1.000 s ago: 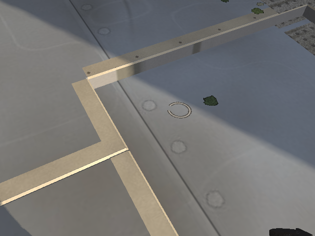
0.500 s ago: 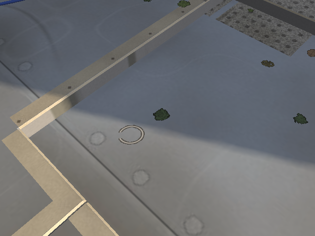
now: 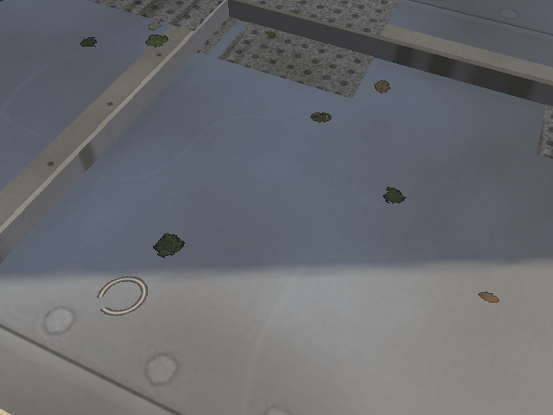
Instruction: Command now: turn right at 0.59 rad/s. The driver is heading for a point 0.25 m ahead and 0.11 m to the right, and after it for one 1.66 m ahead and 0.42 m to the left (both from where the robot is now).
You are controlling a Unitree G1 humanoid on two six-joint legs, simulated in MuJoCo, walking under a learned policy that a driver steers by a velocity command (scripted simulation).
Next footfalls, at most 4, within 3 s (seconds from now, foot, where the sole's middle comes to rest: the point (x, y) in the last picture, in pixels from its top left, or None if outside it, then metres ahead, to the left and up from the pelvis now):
0.16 right None -0.02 -0.12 -0.77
0.68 left None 0.06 0.08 -0.77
1.14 right None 0.22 -0.27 -0.87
1.70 left None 0.23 0.05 -0.78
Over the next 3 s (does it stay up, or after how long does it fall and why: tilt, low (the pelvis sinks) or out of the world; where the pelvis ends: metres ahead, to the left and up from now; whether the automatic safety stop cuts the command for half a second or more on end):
stays up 0.18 0.00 -0.09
